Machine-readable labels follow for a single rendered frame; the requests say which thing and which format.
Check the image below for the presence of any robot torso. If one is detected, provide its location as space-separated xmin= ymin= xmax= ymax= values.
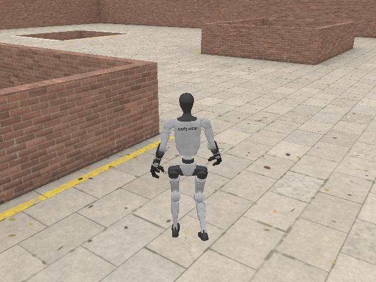
xmin=174 ymin=116 xmax=201 ymax=176

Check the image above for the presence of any left robot shin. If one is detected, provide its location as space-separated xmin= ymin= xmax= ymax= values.
xmin=171 ymin=192 xmax=179 ymax=230

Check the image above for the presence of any robot left hand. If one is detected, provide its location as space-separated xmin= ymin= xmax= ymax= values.
xmin=150 ymin=165 xmax=164 ymax=178

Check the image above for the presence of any right robot forearm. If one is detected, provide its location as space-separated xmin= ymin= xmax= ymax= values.
xmin=211 ymin=141 xmax=221 ymax=159

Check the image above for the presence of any robot right upper arm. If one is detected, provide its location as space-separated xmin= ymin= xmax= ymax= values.
xmin=199 ymin=118 xmax=216 ymax=150

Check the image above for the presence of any robot right hand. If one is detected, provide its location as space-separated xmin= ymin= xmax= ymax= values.
xmin=208 ymin=156 xmax=222 ymax=166

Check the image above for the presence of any left robot forearm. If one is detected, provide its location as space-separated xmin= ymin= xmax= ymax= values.
xmin=152 ymin=143 xmax=164 ymax=167

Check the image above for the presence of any robot left upper arm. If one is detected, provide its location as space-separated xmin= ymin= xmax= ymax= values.
xmin=159 ymin=119 xmax=175 ymax=152

